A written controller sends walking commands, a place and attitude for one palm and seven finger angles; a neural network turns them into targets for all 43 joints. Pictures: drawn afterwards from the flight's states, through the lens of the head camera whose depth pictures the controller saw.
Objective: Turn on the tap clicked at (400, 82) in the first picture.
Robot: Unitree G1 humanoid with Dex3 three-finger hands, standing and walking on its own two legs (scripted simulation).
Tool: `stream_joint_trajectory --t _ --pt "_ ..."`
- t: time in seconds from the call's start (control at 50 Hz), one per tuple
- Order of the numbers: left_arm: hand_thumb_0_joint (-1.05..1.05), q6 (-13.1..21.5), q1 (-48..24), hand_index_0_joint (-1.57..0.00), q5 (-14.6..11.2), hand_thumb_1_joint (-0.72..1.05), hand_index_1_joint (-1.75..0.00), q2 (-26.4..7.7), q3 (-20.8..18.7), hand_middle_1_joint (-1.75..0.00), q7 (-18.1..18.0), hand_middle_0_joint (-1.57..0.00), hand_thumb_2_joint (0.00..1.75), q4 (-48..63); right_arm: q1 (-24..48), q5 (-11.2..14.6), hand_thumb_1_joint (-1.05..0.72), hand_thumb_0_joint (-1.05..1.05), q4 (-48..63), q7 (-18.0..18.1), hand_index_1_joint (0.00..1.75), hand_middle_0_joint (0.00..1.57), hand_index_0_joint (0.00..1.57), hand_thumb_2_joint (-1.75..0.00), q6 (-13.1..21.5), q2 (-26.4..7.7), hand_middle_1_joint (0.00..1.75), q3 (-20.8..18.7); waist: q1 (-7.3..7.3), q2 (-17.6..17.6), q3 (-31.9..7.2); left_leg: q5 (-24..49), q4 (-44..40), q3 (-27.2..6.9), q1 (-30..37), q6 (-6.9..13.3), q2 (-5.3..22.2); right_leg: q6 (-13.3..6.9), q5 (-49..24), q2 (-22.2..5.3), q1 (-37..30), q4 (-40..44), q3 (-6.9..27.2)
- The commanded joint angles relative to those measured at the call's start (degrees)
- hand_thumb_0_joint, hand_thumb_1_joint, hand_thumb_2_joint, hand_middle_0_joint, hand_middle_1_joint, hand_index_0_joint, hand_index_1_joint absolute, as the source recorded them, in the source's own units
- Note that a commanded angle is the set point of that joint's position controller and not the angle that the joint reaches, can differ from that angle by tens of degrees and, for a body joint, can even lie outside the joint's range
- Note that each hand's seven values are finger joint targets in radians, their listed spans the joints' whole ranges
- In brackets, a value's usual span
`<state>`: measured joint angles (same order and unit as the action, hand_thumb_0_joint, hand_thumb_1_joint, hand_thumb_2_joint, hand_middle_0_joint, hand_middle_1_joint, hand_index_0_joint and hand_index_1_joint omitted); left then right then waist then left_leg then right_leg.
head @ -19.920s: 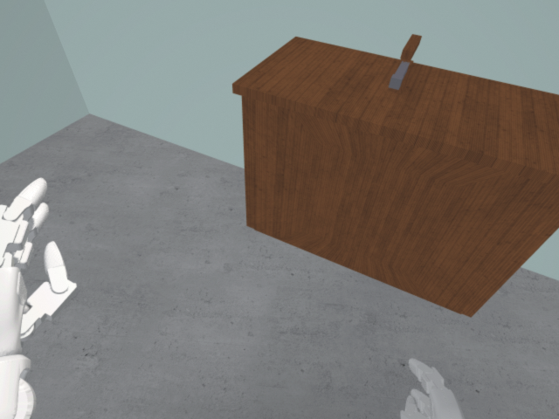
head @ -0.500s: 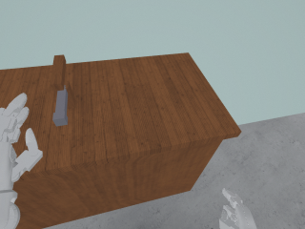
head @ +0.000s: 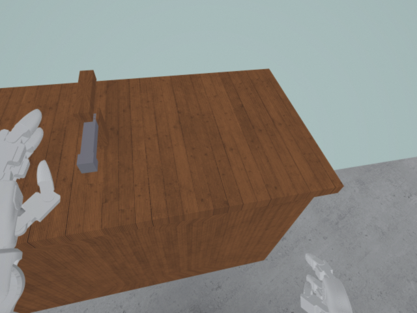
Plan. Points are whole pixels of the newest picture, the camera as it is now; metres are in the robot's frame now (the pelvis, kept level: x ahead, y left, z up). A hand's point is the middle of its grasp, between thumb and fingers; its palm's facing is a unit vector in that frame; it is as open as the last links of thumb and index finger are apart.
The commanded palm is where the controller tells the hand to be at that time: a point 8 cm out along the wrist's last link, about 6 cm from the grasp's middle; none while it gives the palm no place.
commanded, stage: turn the palm inward beside the body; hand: left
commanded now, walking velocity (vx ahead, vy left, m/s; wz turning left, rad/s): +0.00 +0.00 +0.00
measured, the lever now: (87, 163) +0.34 +0.27 +0.08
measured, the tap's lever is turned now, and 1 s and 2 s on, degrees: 0 0 0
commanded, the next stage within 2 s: none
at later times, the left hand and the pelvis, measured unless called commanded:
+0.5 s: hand (31, 237) +0.17 +0.24 +0.17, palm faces +0.55 -0.78 -0.28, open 7.4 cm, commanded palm +0.13 +0.26 +0.16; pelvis -0.02 -0.04 -0.02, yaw +3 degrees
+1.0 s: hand (77, 243) +0.18 +0.20 +0.13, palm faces +0.49 -0.83 -0.27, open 7.4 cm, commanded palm +0.13 +0.24 +0.15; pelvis +0.00 -0.07 -0.02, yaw +4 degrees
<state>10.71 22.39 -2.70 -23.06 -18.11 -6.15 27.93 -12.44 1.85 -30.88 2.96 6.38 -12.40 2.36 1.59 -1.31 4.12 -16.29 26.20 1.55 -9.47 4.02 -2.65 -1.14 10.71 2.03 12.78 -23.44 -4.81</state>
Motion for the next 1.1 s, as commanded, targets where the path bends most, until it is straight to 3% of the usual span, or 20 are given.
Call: stream_joint_trajectory --t 0.0,0.02,0.04,0.06,0.1,0.14,0.16,0.22,0.26,0.28,0.34,0.42,0.46,0.54,0.62,0.66,0.76,0.9,0.98,1.08 --pt "0.00 -3.2 -24.5 -0.20 0.2 0.90 -0.30 -14.7 -8.7 -0.30 2.1 -0.20 0.90 1.2 3.4 -4.0 -0.90 0.00 5.5 -1.3 0.30 0.20 0.20 -0.90 3.0 -9.1 0.30 -4.1 1.20 12.9 -16.1 41.7 -1.7 -4.9 0.8 -10.4 3.4 -3.0 -5.8 0.0 -3.8 -4.5 -0.7" --pt "0.00 -6.4 -16.0 -0.20 -1.7 0.90 -0.30 -16.3 -13.7 -0.30 3.0 -0.20 0.90 1.6 2.1 -2.5 -0.90 0.00 3.2 -2.6 0.30 0.20 0.20 -0.90 2.8 -12.8 0.30 -6.2 3.46 11.8 -21.7 49.3 0.9 -4.9 7.7 -10.5 5.8 -2.2 -8.4 0.6 -0.1 -6.5 -0.1" --pt "0.00 -10.3 -16.2 -0.20 -6.6 0.90 -0.30 -5.2 -6.6 -0.30 6.5 -0.20 0.90 4.2 5.7 -1.8 -0.90 0.00 4.7 -2.2 0.30 0.20 0.20 -0.90 3.5 -10.8 0.30 -4.8 3.86 13.6 -23.0 52.6 2.2 -4.3 11.6 -10.0 5.1 -1.8 -9.5 -0.3 1.1 -5.9 1.1" --pt "0.00 -15.0 -7.9 -0.20 -10.6 0.90 -0.30 -1.9 -6.6 -0.30 8.7 -0.20 0.90 -1.5 6.7 0.0 -0.90 0.00 3.7 -2.4 0.30 0.20 0.20 -0.90 3.7 -10.6 0.30 -4.2 3.63 8.3 -19.9 52.5 1.1 -4.6 12.2 -9.9 6.0 -1.5 -7.7 -0.1 2.1 -6.6 0.8" --pt "0.00 -21.2 -4.2 -0.20 -11.0 0.90 -0.30 -3.3 -5.3 -0.30 11.9 -0.20 0.90 1.3 8.3 0.9 -0.90 0.00 3.3 -2.9 0.30 0.20 0.20 -0.90 3.0 -12.2 0.30 -4.5 4.30 2.2 -14.4 48.2 0.7 -4.7 7.1 -8.0 5.7 -0.6 -12.9 -0.8 1.0 -5.5 -1.1" --pt "0.00 -24.0 -4.1 -0.20 -7.7 0.90 -0.30 -4.4 -3.6 -0.30 12.8 -0.20 0.90 4.6 11.2 1.4 -0.90 0.00 5.3 -3.2 0.30 0.20 0.20 -0.90 2.2 -11.9 0.30 -4.3 3.52 -3.0 -12.1 40.2 0.9 -3.8 2.4 -6.0 4.6 -0.1 -15.6 -0.5 0.7 -5.7 -1.8" --pt "0.00 -23.8 -2.6 -0.20 -6.8 0.90 -0.30 -4.6 -4.6 -0.30 11.9 -0.20 0.90 5.5 13.8 1.9 -0.90 0.00 5.7 -3.7 0.30 0.20 0.20 -0.90 1.8 -11.0 0.30 -3.6 3.50 -3.8 -10.2 34.4 0.9 -3.2 0.9 -5.3 4.3 -0.2 -13.4 0.0 1.3 -5.6 -1.3" --pt "0.00 -13.7 -2.4 -0.20 -5.6 0.90 -0.30 -8.0 -9.2 -0.30 7.2 -0.20 0.90 13.3 12.1 -0.6 -0.90 0.00 6.3 -3.8 0.30 0.20 0.20 -0.90 1.6 -10.5 0.30 -4.4 2.76 -6.7 -13.5 26.4 2.0 -4.2 -2.0 -5.6 3.7 -0.2 -9.2 0.7 2.8 -7.8 -1.2" --pt "0.00 -5.3 -8.0 -0.20 -5.3 0.90 -0.30 -13.6 -13.8 -0.30 2.4 -0.20 0.90 22.9 12.9 -1.1 -0.90 0.00 6.3 -3.8 0.30 0.20 0.20 -0.90 2.4 -9.2 0.30 -4.2 3.57 2.4 -17.2 19.8 2.3 -4.0 -1.4 -6.0 3.4 -0.7 -3.7 1.4 3.5 -9.2 0.7" --pt "0.00 -1.8 -8.4 -0.20 -4.0 0.90 -0.30 -11.9 -12.1 -0.30 -0.1 -0.20 0.90 24.0 10.9 -2.0 -0.90 0.00 6.1 -3.5 0.30 0.20 0.20 -0.90 3.4 -7.5 0.30 -4.1 4.47 8.3 -19.1 19.9 2.1 -3.8 -1.4 -6.7 3.1 -1.5 -2.1 1.0 2.6 -9.3 1.0" --pt "0.00 3.5 -9.3 -0.20 -1.8 0.90 -0.30 -9.1 -9.0 -0.30 -4.7 -0.20 0.90 18.0 7.9 -2.3 -0.90 0.00 2.1 -3.1 0.30 0.20 0.20 -0.90 5.1 -6.8 0.30 -3.7 1.84 16.2 -14.3 11.6 3.8 -4.1 -4.5 -6.1 2.6 -1.6 1.2 0.2 6.9 -9.7 1.5" --pt "0.00 -2.7 -15.2 -0.20 -2.4 0.90 -0.30 -7.1 -3.8 -0.30 -2.1 -0.20 0.90 4.3 10.5 -0.9 -0.90 0.00 1.1 -0.5 0.30 0.20 0.20 -0.90 4.4 -8.6 0.30 -2.4 -1.60 9.0 -5.6 -6.5 4.0 -4.6 -11.4 -2.4 1.7 -0.4 10.9 -2.2 9.6 -5.3 3.4" --pt "0.00 -9.1 -17.4 -0.20 -4.2 0.90 -0.30 -6.3 -0.8 -0.30 1.4 -0.20 0.90 -1.3 12.8 0.6 -0.90 0.00 1.8 1.1 0.30 0.20 0.20 -0.90 3.7 -8.9 0.30 -1.6 -1.52 5.7 -3.3 -11.7 3.6 -4.3 -12.9 -1.7 1.1 0.0 16.1 -3.3 8.1 -1.8 5.2" --pt "0.00 -18.5 -21.2 -0.20 -6.2 0.90 -0.30 -10.4 -1.6 -0.30 4.1 -0.20 0.90 0.5 15.8 1.5 -0.90 0.00 3.6 3.3 0.30 0.20 0.20 -0.90 2.6 -8.5 0.30 -1.9 1.51 0.4 -8.0 -7.5 7.3 -3.4 -15.1 -2.4 1.7 0.9 28.1 -7.3 1.3 3.3 13.3" --pt "0.00 -15.4 -14.8 -0.20 -7.1 0.90 -0.30 -11.6 -8.8 -0.30 0.2 -0.20 0.90 5.7 16.7 1.2 -0.90 0.00 3.4 2.0 0.30 0.20 0.20 -0.90 2.7 -6.7 0.30 -2.4 3.68 -4.3 -11.8 -5.8 9.7 -4.3 -17.3 -4.1 3.3 3.0 27.3 -10.1 -1.5 3.2 17.3" --pt "0.00 -12.7 -10.9 -0.20 -7.6 0.90 -0.30 -14.9 -14.1 -0.30 -1.8 -0.20 0.90 8.6 16.9 1.2 -0.90 0.00 2.7 1.2 0.30 0.20 0.20 -0.90 2.7 -6.1 0.30 -2.7 5.03 -0.5 -13.5 -5.1 10.3 -4.2 -17.4 -4.6 3.7 2.9 25.1 -10.4 -2.7 2.1 17.9" --pt "0.00 -12.3 -3.3 -0.20 -8.5 0.90 -0.30 -10.8 -12.3 -0.30 -3.0 -0.20 0.90 7.8 15.1 1.3 -0.90 0.00 2.3 0.5 0.30 0.20 0.20 -0.90 2.6 -6.6 0.30 -3.3 3.54 5.7 -11.3 -3.6 11.9 -4.1 -18.0 -4.4 4.6 2.8 17.5 -11.5 -1.1 0.7 18.6" --pt "0.00 -12.8 -5.8 -0.20 -10.7 0.90 -0.30 -7.0 -6.4 -0.30 1.5 -0.20 0.90 8.8 12.4 1.6 -0.90 0.00 1.8 2.0 0.30 0.20 0.20 -0.90 5.3 -8.3 0.30 -3.8 0.58 0.1 -10.8 -0.9 13.7 -5.6 -18.6 -3.6 4.4 4.6 5.0 -12.8 -1.3 -0.6 19.5" --pt "0.00 -8.4 -6.6 -0.20 -9.8 0.90 -0.30 -7.6 -6.0 -0.30 1.2 -0.20 0.90 13.9 11.0 1.6 -0.90 0.00 1.5 2.0 0.30 0.20 0.20 -0.90 8.1 -8.2 0.30 -4.3 1.18 1.8 -15.8 2.7 12.8 -5.4 -15.4 -3.0 3.8 3.7 1.6 -11.0 -1.6 -3.6 15.8" --pt "0.00 -7.4 2.8 -0.20 -10.0 0.90 -0.30 -5.5 -7.4 -0.30 0.0 -0.20 0.90 12.7 8.2 1.5 -0.90 0.00 2.0 1.1 0.30 0.20 0.20 -0.90 8.9 -7.8 0.30 -4.1 2.49 1.4 -20.3 11.8 11.7 -4.1 -13.6 -2.7 3.0 2.9 -18.3 -8.5 -4.9 -9.5 9.7"
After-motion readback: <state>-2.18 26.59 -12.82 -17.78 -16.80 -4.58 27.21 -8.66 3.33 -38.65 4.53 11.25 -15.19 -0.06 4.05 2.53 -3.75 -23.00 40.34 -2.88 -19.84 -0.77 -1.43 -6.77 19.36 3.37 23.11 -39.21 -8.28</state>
